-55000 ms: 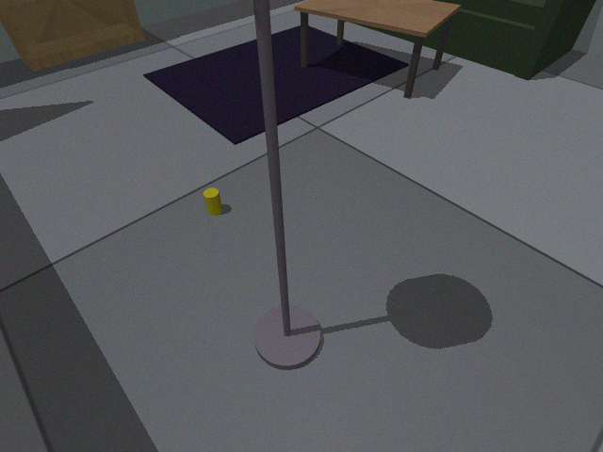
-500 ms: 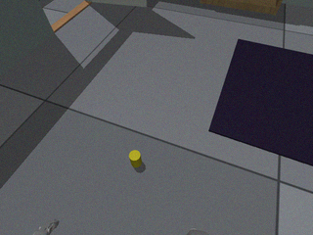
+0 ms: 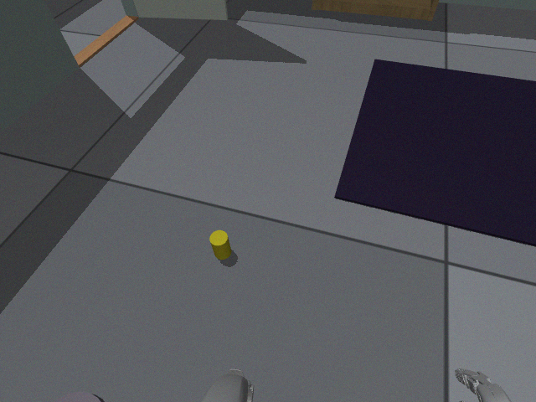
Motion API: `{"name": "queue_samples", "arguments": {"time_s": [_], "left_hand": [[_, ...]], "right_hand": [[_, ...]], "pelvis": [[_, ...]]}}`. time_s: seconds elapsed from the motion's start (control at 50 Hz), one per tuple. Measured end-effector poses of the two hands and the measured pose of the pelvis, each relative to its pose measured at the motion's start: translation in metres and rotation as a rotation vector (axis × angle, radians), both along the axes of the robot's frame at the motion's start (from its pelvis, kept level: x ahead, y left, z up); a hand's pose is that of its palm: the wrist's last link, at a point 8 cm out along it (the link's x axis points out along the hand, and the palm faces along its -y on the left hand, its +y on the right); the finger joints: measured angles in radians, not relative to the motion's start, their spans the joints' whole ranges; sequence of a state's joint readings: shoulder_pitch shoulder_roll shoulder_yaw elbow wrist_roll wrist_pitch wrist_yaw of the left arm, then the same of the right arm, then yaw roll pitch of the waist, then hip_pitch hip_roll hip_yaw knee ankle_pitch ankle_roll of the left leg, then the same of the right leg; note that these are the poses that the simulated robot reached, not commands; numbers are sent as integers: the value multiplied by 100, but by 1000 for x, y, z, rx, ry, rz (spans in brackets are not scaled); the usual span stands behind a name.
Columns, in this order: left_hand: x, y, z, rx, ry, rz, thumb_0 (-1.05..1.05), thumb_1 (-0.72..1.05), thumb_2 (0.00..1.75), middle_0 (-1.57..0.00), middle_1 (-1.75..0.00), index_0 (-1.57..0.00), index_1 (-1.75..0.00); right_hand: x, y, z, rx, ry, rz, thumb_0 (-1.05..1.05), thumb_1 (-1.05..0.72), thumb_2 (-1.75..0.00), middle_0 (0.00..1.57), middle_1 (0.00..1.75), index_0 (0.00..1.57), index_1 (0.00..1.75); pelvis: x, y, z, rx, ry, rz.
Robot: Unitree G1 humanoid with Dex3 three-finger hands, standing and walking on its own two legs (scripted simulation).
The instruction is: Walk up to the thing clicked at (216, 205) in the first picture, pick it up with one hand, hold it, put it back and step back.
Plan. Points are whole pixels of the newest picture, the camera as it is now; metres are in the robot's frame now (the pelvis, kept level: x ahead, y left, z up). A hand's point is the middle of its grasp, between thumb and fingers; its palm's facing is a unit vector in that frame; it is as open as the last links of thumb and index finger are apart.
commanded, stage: step back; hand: left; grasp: from above
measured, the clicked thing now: (220, 245) +0.78 +0.24 -0.69
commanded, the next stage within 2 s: stand in 1.74 s
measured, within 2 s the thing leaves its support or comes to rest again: neither
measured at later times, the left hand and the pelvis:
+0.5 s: hand out of the picture -0.08 +0.28 -0.14, palm faces +0.05 -0.92 -0.39, open 7.4 cm; pelvis -0.17 +0.00 +0.01, yaw +3 degrees
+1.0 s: hand out of the picture -0.22 +0.27 -0.13, palm faces +0.07 -0.91 -0.40, open 7.4 cm; pelvis -0.26 -0.01 +0.01, yaw +4 degrees
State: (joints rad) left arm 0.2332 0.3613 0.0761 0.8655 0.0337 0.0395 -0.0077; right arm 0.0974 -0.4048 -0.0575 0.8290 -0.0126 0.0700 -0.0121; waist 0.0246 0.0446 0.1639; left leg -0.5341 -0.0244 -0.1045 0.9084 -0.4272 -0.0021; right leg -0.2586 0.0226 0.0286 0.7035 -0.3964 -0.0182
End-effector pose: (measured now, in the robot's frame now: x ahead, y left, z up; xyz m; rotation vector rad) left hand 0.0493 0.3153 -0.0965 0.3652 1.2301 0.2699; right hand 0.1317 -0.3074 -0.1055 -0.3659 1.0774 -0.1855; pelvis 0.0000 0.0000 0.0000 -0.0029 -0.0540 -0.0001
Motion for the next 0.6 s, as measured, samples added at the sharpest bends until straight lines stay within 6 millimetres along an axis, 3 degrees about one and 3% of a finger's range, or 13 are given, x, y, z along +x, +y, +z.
{"name": "queue_samples", "arguments": {"time_s": [0.06, 0.16, 0.32, 0.4, 0.48, 0.6], "left_hand": [[-24, -4, 10, 13, 7, 15, 1, 91, 90, -21, -30, -21, -30], [-38, -1, 16, 40, -54, 11, 1, 90, 90, -21, -30, -21, -30], [-66, 16, -3, 16, -152, 18, 1, 91, 90, -21, -30, -20, -30], [-93, 12, -3, -8, -126, 31, 1, 91, 90, -21, -30, -20, -30], [-129, 5, -2, -23, -101, 21, 1, 91, 90, -21, -30, -20, -30], [-191, -12, -8, -8, -39, -11, 1, 91, 90, -21, -30, -20, -30]], "right_hand": [[-33, -6, 0, 5, 40, -12, 1, -90, -90, 21, 30, 21, 30], [-90, -10, -4, -14, 136, 4, 1, -90, -90, 21, 30, 21, 30], [-156, 8, -6, -36, 190, 49, 1, -90, -90, 21, 30, 21, 30], [-178, 12, 7, -32, 156, 52, 1, -90, -90, 21, 30, 21, 30], [-187, 9, 16, -36, 97, 55, 1, -90, -90, 21, 30, 21, 30], [-205, -9, 7, -11, -8, 51, 1, -90, -90, 21, 30, 21, 30]], "pelvis": [[-16, -2, 7, 25, 6, 9], [-49, -3, 8, 24, 17, 50], [-114, 7, -3, 39, 2, 101], [-140, 5, 6, 1, 5, 93], [-167, 0, 10, -14, 15, 61], [-211, -15, -1, -8, 20, 5]]}}
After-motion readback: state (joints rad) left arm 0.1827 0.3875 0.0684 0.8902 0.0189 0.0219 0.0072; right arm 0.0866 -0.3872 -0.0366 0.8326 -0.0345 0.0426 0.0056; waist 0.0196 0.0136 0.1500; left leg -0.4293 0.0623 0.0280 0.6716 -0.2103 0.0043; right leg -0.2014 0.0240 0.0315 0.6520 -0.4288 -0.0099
